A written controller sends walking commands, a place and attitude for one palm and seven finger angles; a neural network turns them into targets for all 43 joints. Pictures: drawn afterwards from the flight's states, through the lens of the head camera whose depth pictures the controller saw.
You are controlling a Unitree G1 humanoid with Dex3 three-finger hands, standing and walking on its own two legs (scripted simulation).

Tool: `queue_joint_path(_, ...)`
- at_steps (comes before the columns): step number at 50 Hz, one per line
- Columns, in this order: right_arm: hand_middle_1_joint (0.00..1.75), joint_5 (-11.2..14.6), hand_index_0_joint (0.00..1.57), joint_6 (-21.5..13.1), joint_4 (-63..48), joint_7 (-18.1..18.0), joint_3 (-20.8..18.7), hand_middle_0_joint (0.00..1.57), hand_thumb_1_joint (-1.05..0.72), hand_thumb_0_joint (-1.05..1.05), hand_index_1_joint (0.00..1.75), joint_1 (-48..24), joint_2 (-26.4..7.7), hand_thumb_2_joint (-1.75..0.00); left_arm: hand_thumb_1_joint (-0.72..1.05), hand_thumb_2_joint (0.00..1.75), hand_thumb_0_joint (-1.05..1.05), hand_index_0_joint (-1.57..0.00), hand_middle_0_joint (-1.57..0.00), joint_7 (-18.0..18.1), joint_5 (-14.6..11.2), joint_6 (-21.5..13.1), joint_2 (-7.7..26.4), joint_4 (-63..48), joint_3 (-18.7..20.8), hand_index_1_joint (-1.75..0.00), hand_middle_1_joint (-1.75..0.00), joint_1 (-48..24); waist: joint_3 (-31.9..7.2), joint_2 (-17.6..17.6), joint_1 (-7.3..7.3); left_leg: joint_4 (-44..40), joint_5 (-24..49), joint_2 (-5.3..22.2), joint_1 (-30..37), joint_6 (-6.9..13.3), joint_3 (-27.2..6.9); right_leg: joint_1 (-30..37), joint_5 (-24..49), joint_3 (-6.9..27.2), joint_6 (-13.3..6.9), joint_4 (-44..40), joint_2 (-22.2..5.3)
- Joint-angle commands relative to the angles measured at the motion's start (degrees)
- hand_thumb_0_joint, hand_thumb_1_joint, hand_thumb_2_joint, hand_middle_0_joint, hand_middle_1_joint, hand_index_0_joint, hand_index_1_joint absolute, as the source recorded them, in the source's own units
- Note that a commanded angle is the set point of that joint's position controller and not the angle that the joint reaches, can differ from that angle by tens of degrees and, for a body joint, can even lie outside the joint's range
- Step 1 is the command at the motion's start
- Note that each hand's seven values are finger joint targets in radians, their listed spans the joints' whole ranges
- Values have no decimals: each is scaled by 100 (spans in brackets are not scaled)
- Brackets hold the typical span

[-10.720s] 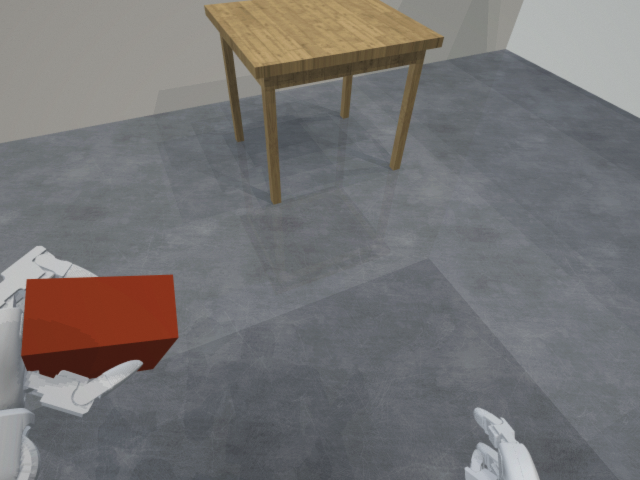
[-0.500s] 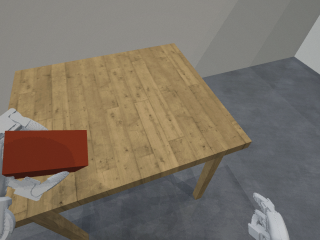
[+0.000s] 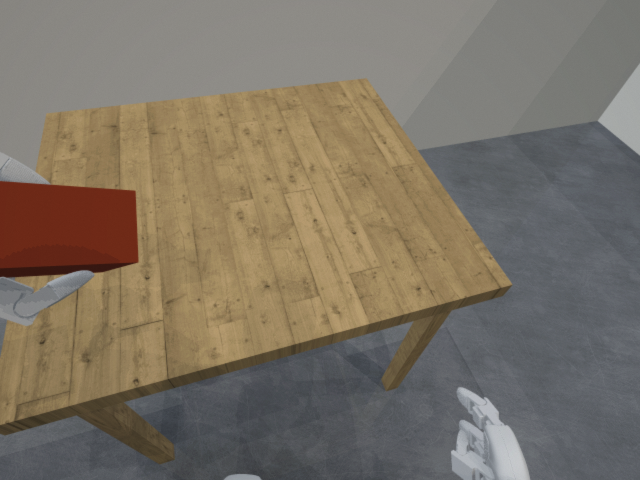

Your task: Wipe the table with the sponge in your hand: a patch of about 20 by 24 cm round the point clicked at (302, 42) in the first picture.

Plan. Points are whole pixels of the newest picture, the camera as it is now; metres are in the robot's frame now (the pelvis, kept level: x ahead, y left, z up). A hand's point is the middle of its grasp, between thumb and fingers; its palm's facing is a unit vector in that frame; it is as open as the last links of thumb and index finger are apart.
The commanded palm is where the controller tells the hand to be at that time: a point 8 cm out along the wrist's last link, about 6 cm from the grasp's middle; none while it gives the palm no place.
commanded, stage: come to a stop and stand still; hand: left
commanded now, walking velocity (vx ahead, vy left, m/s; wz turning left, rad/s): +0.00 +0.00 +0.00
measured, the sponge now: (69, 236) +0.26 +0.26 +0.20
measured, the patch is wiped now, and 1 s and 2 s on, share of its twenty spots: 0.00 0.00 0.00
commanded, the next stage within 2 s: look again from close up in 0.40 s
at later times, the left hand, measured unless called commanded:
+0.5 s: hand (40, 296) +0.22 +0.27 +0.17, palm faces +0.40 -0.81 -0.42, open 10.2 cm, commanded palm +0.16 +0.31 +0.18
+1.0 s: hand (7, 249) +0.24 +0.30 +0.21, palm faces +0.46 -0.74 -0.50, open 10.2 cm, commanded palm +0.16 +0.30 +0.18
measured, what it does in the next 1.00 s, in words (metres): stands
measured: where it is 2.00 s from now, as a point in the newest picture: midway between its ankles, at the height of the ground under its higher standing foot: outside the picture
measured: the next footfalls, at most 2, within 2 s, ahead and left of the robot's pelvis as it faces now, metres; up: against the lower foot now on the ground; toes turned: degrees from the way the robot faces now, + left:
none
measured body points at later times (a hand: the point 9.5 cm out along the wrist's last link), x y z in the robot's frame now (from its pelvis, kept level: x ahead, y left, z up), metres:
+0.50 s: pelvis -0.01 +0.03 +0.00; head +0.03 +0.05 +0.45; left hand +0.19 +0.32 +0.19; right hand +0.17 -0.19 -0.07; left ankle +0.04 +0.15 -0.74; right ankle +0.02 -0.13 -0.74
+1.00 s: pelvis -0.01 +0.02 +0.00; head +0.00 +0.02 +0.45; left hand +0.21 +0.33 +0.23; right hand +0.17 -0.21 -0.08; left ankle +0.04 +0.15 -0.74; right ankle +0.02 -0.13 -0.74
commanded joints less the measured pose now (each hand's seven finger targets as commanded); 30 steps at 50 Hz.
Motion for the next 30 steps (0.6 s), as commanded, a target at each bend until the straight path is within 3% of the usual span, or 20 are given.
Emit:
queue_joint_path(1,30,19,20,-493,-951,169,-420,20,-90,0,30,-22,-883,-90,10,130,0,-120,-120,11,-204,-279,62,-1079,-152,-160,-160,918,-1128,-72,-67,-89,222,-347,654,321,101,-57,581,596,-359,-723,-516)
queue_joint_path(3,30,30,20,-544,-959,223,-461,20,-90,0,30,-80,-892,-90,10,130,0,-120,-120,4,-189,-235,-112,-1534,-335,-160,-160,1369,-1007,-110,-91,-120,195,-332,634,363,100,-53,445,515,-312,-735,-515)
queue_joint_path(4,30,69,20,-533,-878,229,-445,20,-90,0,30,-219,-896,-90,10,130,0,-120,-120,53,-212,-237,18,-1501,-229,-160,-160,1492,-1065,247,-117,-301,216,-276,851,385,83,-105,336,405,-283,-591,-412)
queue_joint_path(7,30,-17,20,-448,-989,137,-509,20,-90,0,30,-310,-985,-90,10,130,0,-120,-120,111,-62,-252,283,-1738,153,-160,-160,1425,-683,-226,-158,-469,-119,-219,401,335,-30,-47,74,362,-183,-737,-329)
queue_joint_path(8,30,-38,20,-411,-981,105,-521,20,-90,0,30,-333,-998,-90,10,130,0,-120,-120,123,-27,-259,309,-1759,250,-160,-160,1396,-624,-233,-183,-477,-192,-215,343,331,-26,-48,-16,370,-191,-757,-304)
queue_joint_path(9,30,-22,20,-339,-935,61,-512,20,-90,0,30,-346,-1053,-90,10,130,0,-120,-120,180,-34,-302,777,-1991,568,-160,-160,1110,-740,85,-229,-611,-195,-193,490,327,-62,-36,-101,307,-182,-594,-232)
queue_joint_path(10,30,-60,20,-300,-950,32,-522,20,-90,0,30,-324,-1016,-90,10,130,0,-120,-120,191,-4,-285,367,-1863,346,-160,-160,1204,-717,366,-242,-772,-253,-132,356,346,-94,115,1,262,-180,-484,-187)
queue_joint_path(13,30,-49,20,-313,-990,24,-537,20,-90,0,30,-333,-1046,-90,10,130,0,-120,-120,311,23,-232,408,-2287,271,-160,-160,979,-819,1262,-150,-888,-350,-119,204,370,-43,501,305,255,-185,-324,-113)
queue_joint_path(14,30,-52,20,-315,-973,13,-542,20,-90,0,30,-338,-1073,-90,10,130,0,-120,-120,349,57,-205,700,-2498,418,-160,-160,829,-971,1415,-142,-934,-283,-82,323,363,-101,565,367,207,-173,-207,-68)
queue_joint_path(15,30,-57,20,-335,-984,13,-510,20,-90,0,30,-337,-994,-90,10,130,0,-120,-120,344,60,-180,415,-2534,203,-160,-160,865,-958,1446,-141,-949,-221,-58,303,369,-116,602,426,172,-176,-211,-65)
queue_joint_path(19,30,-61,20,-468,-886,52,-497,20,-90,0,30,-345,-1003,-90,10,130,0,-120,-120,366,111,-71,256,-2564,61,-160,-160,1046,-1232,1099,-166,-757,254,-40,681,379,-159,641,806,164,-175,-201,-44)
queue_joint_path(20,30,-65,20,-458,-890,77,-473,20,-90,0,30,-346,-937,-90,10,130,0,-120,-120,345,115,-45,-7,-2548,-107,-160,-160,1049,-1172,887,-191,-713,315,-3,643,385,-187,618,810,147,-157,-244,-45)
queue_joint_path(23,30,-69,20,-421,-835,123,-501,20,-90,0,30,-365,-946,-90,10,130,0,-120,-120,311,133,29,-170,-2100,-122,-160,-160,1133,-992,276,-227,-508,30,-61,523,370,-97,456,811,281,-173,-483,-130)
queue_joint_path(24,30,-61,20,-373,-808,114,-531,20,-90,0,30,-335,-1013,-90,10,130,0,-120,-120,311,119,83,-54,-1802,9,-160,-160,1309,-971,368,-257,-567,14,-58,649,368,-68,331,759,313,-174,-466,-133)
queue_joint_path(25,30,-51,20,-317,-843,130,-484,20,-90,0,30,-350,-889,-90,10,130,0,-120,-120,271,98,109,-378,-1726,-213,-160,-160,1240,-851,305,-273,-592,-135,-56,509,365,-91,295,607,274,-163,-493,-119)
queue_joint_path(28,30,-39,20,-228,-907,131,-461,20,-90,0,30,-461,-888,-90,10,130,0,-120,-120,234,57,152,-313,-1492,-157,-160,-160,1012,-550,203,-278,-623,-736,-85,277,362,-78,44,94,358,-191,-660,-128)
queue_joint_path(29,30,-23,20,-198,-876,92,-492,20,-90,0,30,-496,-932,-90,10,130,0,-120,-120,244,43,135,-39,-1499,28,-160,-160,984,-563,463,-286,-732,-777,-46,352,377,-125,20,40,393,-187,-644,-117)
queue_joint_path(30,30,-17,20,-189,-942,91,-439,20,-90,0,30,-535,-823,-90,10,130,0,-120,-120,219,44,132,-352,-1560,-225,-160,-160,928,-518,523,-294,-826,-839,-35,263,395,-157,68,33,337,-180,-609,-93)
